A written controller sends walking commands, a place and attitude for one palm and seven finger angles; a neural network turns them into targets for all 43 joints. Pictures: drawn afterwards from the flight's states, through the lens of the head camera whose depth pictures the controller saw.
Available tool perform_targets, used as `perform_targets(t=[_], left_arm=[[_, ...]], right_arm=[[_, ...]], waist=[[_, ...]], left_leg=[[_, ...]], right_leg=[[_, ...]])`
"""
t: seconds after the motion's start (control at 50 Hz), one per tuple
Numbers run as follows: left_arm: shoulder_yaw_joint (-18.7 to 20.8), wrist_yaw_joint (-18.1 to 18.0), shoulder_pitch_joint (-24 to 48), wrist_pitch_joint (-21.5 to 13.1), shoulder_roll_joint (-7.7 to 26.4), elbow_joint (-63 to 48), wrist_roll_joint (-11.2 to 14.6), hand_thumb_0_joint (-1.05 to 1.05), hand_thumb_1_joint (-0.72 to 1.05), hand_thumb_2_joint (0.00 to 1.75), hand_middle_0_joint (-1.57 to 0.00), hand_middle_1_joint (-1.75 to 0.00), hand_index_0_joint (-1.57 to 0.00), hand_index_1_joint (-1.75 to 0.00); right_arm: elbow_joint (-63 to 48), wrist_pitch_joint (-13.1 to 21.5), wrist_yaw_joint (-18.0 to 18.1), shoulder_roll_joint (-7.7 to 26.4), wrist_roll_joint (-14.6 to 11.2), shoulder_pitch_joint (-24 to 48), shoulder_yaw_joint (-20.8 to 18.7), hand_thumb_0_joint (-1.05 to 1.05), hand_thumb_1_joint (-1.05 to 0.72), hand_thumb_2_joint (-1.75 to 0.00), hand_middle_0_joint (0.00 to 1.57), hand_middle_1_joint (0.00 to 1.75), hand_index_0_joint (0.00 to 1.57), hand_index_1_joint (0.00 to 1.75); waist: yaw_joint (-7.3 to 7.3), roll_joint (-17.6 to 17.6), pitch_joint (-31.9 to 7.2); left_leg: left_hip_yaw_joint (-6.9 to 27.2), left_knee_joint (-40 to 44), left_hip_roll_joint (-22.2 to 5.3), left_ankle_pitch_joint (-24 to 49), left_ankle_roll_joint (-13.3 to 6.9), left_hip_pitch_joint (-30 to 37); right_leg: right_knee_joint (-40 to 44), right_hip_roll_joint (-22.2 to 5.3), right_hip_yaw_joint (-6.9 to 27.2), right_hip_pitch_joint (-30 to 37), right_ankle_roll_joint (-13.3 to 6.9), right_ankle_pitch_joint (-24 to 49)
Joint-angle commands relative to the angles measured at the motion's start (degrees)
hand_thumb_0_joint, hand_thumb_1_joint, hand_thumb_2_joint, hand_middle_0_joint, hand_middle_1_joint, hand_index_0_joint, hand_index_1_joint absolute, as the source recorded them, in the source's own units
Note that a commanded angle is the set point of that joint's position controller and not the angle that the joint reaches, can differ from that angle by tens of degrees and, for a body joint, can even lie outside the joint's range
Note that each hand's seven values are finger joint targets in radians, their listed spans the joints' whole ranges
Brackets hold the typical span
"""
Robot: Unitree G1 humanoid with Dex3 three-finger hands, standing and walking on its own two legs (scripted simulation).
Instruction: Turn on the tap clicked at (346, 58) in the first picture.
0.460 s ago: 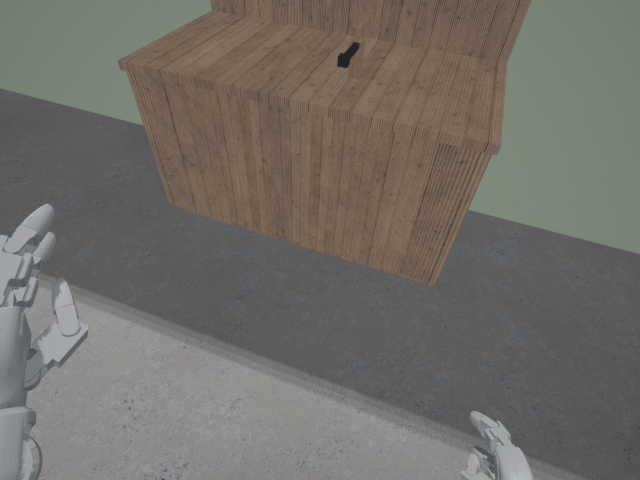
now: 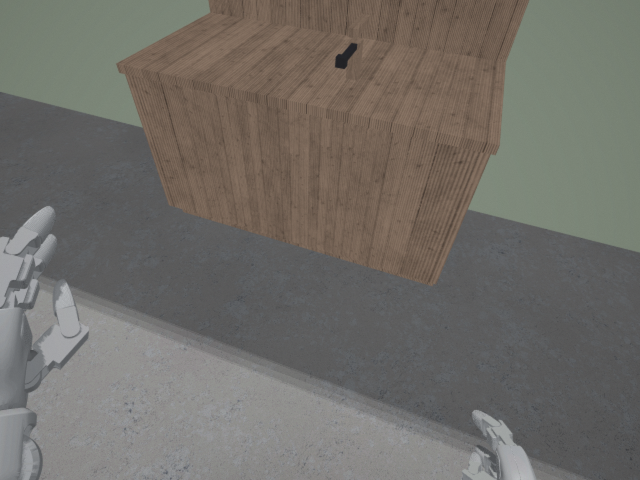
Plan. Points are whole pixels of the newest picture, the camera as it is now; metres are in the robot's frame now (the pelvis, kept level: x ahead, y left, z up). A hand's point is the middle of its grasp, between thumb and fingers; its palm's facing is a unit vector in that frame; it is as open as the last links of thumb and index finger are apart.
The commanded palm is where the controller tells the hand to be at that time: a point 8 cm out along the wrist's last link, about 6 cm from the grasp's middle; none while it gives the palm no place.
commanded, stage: walk to a spot facing it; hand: left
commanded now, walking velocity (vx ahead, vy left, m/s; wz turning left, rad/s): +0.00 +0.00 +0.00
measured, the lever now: (341, 61) +1.13 +0.01 +0.04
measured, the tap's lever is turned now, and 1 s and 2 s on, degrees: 0 0 0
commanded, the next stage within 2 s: none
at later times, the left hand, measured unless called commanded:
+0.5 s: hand (72, 317) +0.22 +0.25 +0.16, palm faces +0.52 -0.75 -0.41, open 7.4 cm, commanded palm +0.15 +0.29 +0.18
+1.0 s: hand (11, 283) +0.24 +0.30 +0.19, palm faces +0.73 -0.54 -0.41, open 7.4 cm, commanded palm +0.18 +0.32 +0.18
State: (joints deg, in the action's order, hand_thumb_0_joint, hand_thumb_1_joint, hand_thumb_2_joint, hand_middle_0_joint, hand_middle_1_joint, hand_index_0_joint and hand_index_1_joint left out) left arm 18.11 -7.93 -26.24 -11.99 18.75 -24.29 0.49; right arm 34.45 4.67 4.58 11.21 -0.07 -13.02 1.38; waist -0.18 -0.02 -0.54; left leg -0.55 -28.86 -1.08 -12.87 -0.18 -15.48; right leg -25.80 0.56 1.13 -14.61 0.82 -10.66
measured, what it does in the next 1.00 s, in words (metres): walks ahead, turning left: left foot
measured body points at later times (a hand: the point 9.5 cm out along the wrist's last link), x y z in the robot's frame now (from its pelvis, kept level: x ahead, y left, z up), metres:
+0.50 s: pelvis +0.04 -0.01 -0.02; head +0.05 -0.01 +0.43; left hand +0.19 +0.29 +0.18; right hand +0.20 -0.22 -0.13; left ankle +0.03 +0.11 -0.73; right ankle +0.04 -0.13 -0.74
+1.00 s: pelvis +0.15 +0.00 -0.01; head +0.16 +0.00 +0.44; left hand +0.19 +0.33 +0.21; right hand +0.40 -0.10 -0.09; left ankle +0.11 +0.14 -0.74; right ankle +0.26 -0.10 -0.70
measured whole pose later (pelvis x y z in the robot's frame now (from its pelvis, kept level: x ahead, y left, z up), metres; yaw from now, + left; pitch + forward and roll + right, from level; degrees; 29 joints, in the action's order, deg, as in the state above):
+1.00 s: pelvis +0.15 +0.00 -0.01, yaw +25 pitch -1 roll -1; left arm 21.7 -8.2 -27.0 -12.6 20.6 -31.6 1.3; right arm 33.6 6.3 3.6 6.7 -0.7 -11.5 1.9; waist -1.0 -1.0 1.5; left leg -0.2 -32.9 -3.8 -15.6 -0.1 -16.9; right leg -48.2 -5.6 -6.4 -26.6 3.7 -22.0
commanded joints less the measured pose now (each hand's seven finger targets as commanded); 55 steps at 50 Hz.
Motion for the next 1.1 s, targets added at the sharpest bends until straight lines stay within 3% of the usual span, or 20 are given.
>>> perform_targets(t=[0.0,0.16,0.24,0.34,0.4,0.42,0.44,0.48,0.58,0.66,0.68,0.7,0.72,0.74,0.82,0.98,1.02,1.04,1.06,1.08], left_arm=[[5.9,-1.2,4.1,-3.4,9.5,-12.4,0.3,0.00,0.90,0.90,-0.20,-0.30,-0.20,-0.30],[6.9,-2.3,3.9,-2.3,10.6,-14.2,0.1,0.00,0.90,0.90,-0.20,-0.30,-0.20,-0.30],[8.6,-2.9,4.7,-2.9,11.6,-16.1,-0.2,0.00,0.90,0.90,-0.20,-0.30,-0.20,-0.30],[7.0,-1.7,7.0,-4.0,9.5,-16.0,-1.0,0.00,0.90,0.90,-0.20,-0.30,-0.20,-0.30],[7.9,-1.0,4.2,-4.4,10.3,-17.1,-0.7,0.00,0.90,0.90,-0.20,-0.30,-0.20,-0.30],[8.9,-1.0,3.4,-4.3,11.2,-16.8,-1.0,0.00,0.90,0.90,-0.20,-0.30,-0.20,-0.30],[8.4,-1.1,4.3,-4.2,11.8,-16.2,-0.9,0.00,0.90,0.90,-0.20,-0.30,-0.20,-0.30],[10.3,-1.9,3.6,-4.8,13.7,-14.8,0.7,0.00,0.90,0.90,-0.20,-0.30,-0.20,-0.30],[10.8,-2.1,2.4,-5.6,12.7,-15.6,-0.5,0.00,0.90,0.90,-0.20,-0.30,-0.20,-0.30],[9.2,-3.8,2.8,-4.2,12.0,-21.0,0.5,0.00,0.90,0.90,-0.20,-0.30,-0.20,-0.30],[9.5,-4.0,4.1,-4.8,12.5,-23.9,0.7,0.00,0.90,0.90,-0.20,-0.30,-0.20,-0.30],[10.0,-4.2,4.0,-5.4,12.3,-26.3,1.2,0.00,0.90,0.90,-0.20,-0.30,-0.20,-0.30],[8.5,-4.3,7.2,-5.9,12.3,-27.0,1.0,0.00,0.90,0.90,-0.20,-0.30,-0.20,-0.30],[11.2,-3.1,3.4,-4.4,13.9,-18.2,0.3,0.00,0.90,0.90,-0.20,-0.30,-0.20,-0.30],[11.3,-1.8,5.0,-4.0,13.5,-23.0,0.3,0.00,0.90,0.90,-0.20,-0.30,-0.20,-0.30],[6.6,-1.1,4.8,-1.9,7.7,-13.2,0.6,0.00,0.90,0.90,-0.20,-0.30,-0.20,-0.30],[5.7,-1.0,8.2,-0.6,8.6,-12.2,-0.3,0.00,0.90,0.90,-0.20,-0.30,-0.20,-0.30],[6.3,-1.4,9.4,0.2,11.4,-12.2,-0.6,0.00,0.90,0.90,-0.20,-0.30,-0.20,-0.30],[8.2,-2.1,10.8,0.0,14.3,-13.5,0.1,0.00,0.90,0.90,-0.20,-0.30,-0.20,-0.30],[8.7,-2.2,11.7,-0.9,14.5,-15.5,-0.4,0.00,0.90,0.90,-0.20,-0.30,-0.20,-0.30]], right_arm=[[-9.0,2.8,0.4,6.9,0.1,5.7,-2.8,0.00,-0.90,-0.90,0.20,0.30,0.20,0.30],[-9.2,1.7,0.6,6.9,0.2,5.2,-3.2,0.00,-0.90,-0.90,0.20,0.30,0.20,0.30],[-8.5,2.3,0.9,7.0,0.3,4.5,-3.1,0.00,-0.90,-0.90,0.20,0.30,0.20,0.30],[-7.6,3.4,0.6,7.3,0.7,3.4,-3.6,0.00,-0.90,-0.90,0.20,0.30,0.20,0.30],[-6.6,3.6,-0.4,7.4,0.9,3.5,-4.0,0.00,-0.90,-0.90,0.20,0.30,0.20,0.30],[-6.6,3.6,-0.8,7.1,0.4,3.7,-3.9,0.00,-0.90,-0.90,0.20,0.30,0.20,0.30],[-7.3,3.7,-1.1,5.6,0.0,3.9,-3.8,0.00,-0.90,-0.90,0.20,0.30,0.20,0.30],[-6.7,3.5,-0.8,7.2,0.1,4.9,-4.8,0.00,-0.90,-0.90,0.20,0.30,0.20,0.30],[-8.0,0.9,-0.6,4.1,0.9,5.5,-3.0,0.00,-0.90,-0.90,0.20,0.30,0.20,0.30],[-9.7,1.8,0.0,3.7,0.8,4.1,-3.7,0.00,-0.90,-0.90,0.20,0.30,0.20,0.30],[-10.0,1.9,0.3,4.6,0.5,3.3,-4.3,0.00,-0.90,-0.90,0.20,0.30,0.20,0.30],[-10.3,1.8,-0.1,6.4,0.7,4.5,-4.7,0.00,-0.90,-0.90,0.20,0.30,0.20,0.30],[-10.2,2.7,-1.1,6.1,-0.2,3.6,-4.4,0.00,-0.90,-0.90,0.20,0.30,0.20,0.30],[-8.1,2.5,-1.4,7.2,-0.4,3.6,-5.3,0.00,-0.90,-0.90,0.20,0.30,0.20,0.30],[-7.3,2.0,-0.9,5.9,-1.2,6.0,-4.9,0.00,-0.90,-0.90,0.20,0.30,0.20,0.30],[-7.4,3.6,0.4,6.0,-0.3,5.8,-3.4,0.00,-0.90,-0.90,0.20,0.30,0.20,0.30],[-7.7,3.1,0.7,4.9,-0.4,5.4,-2.9,0.00,-0.90,-0.90,0.20,0.30,0.20,0.30],[-8.3,3.0,0.7,3.5,-0.3,6.4,-2.7,0.00,-0.90,-0.90,0.20,0.30,0.20,0.30],[-8.4,3.4,0.6,6.0,0.7,8.5,-3.1,0.00,-0.90,-0.90,0.20,0.30,0.20,0.30],[-7.6,3.5,0.2,5.8,1.6,7.4,-2.9,0.00,-0.90,-0.90,0.20,0.30,0.20,0.30]], waist=[[-0.03,-2.5,-5.3],[1.00,-0.8,-0.8],[1.37,-2.9,-1.3],[1.98,-13.4,1.6],[0.56,-10.9,-3.7],[0.09,-6.2,-5.6],[0.10,8.6,-5.1],[-0.30,9.2,-0.4],[-0.43,9.7,-0.3],[1.69,5.2,-9.3],[3.16,-2.0,-13.3],[2.20,-17.6,-15.8],[2.61,-15.6,-13.6],[2.37,-8.3,-9.8],[0.34,-10.2,-2.8],[-0.81,-11.6,-0.9],[-1.35,0.3,-1.4],[-1.82,18.6,-1.0],[-2.60,17.0,-1.1],[-1.40,11.1,-1.4]], left_leg=[[1.3,6.8,-2.5,0.6,-0.5,-2.2],[5.5,2.1,-1.9,-20.8,-3.5,-9.6],[11.0,1.2,-4.0,-17.1,-5.4,-11.8],[31.4,8.0,-12.9,-9.9,-11.4,-7.5],[23.2,-0.8,-10.1,9.9,-9.5,-6.7],[15.2,-7.0,-6.2,7.3,-6.7,-15.6],[3.0,-19.9,0.9,-3.0,-2.3,-26.6],[2.0,-41.3,-0.8,-15.7,0.8,-30.1],[-4.3,-24.0,-4.8,-11.9,0.8,-19.9],[-16.0,-0.8,5.0,1.2,-0.5,7.4],[-8.7,0.9,0.2,4.3,-3.3,20.5],[16.6,2.3,-16.4,17.1,-12.0,28.0],[34.1,5.6,-23.8,25.9,-17.6,27.3],[32.4,6.5,-24.5,16.9,-17.9,21.4],[18.2,11.4,-17.4,-10.3,-13.9,1.9],[7.1,7.7,-10.9,-21.2,-7.8,-10.4],[1.0,-11.9,-4.5,-22.4,-4.3,-17.1],[-4.6,-31.4,1.9,-23.3,-0.9,-28.7],[0.8,-44.0,-0.1,-19.9,0.0,-31.4],[2.6,-47.6,-2.2,-15.5,0.2,-29.3]], right_leg=[[3.3,-2.2,2.3,5.4,-0.8,3.6],[1.8,-7.6,4.4,-1.7,-3.2,-24.8],[-7.0,-8.2,2.9,-0.6,-3.3,-18.9],[-20.1,-1.3,-1.4,-8.7,0.2,-21.0],[-7.9,-2.3,-0.1,2.3,-0.8,-15.6],[-1.4,-6.3,2.8,14.2,-2.8,-8.5],[4.3,-17.5,16.9,21.5,-7.6,-7.2],[8.1,-28.0,24.3,15.3,-14.2,-0.2],[2.7,-20.4,-1.5,11.4,-8.2,23.8],[-18.4,-15.5,-10.8,4.8,-3.4,31.6],[-33.0,-13.8,-11.7,-4.5,-0.5,22.2],[-48.9,-5.6,-10.0,-17.9,2.6,-14.6],[-57.7,-2.6,-4.9,-24.5,2.2,-25.5],[-58.4,-6.5,0.7,-28.3,1.9,-23.0],[-45.4,-9.2,-1.2,-22.7,2.4,-15.3],[-10.5,-2.2,-12.2,2.9,3.6,-9.3],[2.9,-8.0,-3.1,9.8,0.6,-18.1],[12.0,-23.8,22.2,13.5,-6.4,-24.7],[15.5,-32.0,31.8,12.4,-11.2,-22.1],[14.2,-30.1,28.6,9.8,-11.5,-20.8]])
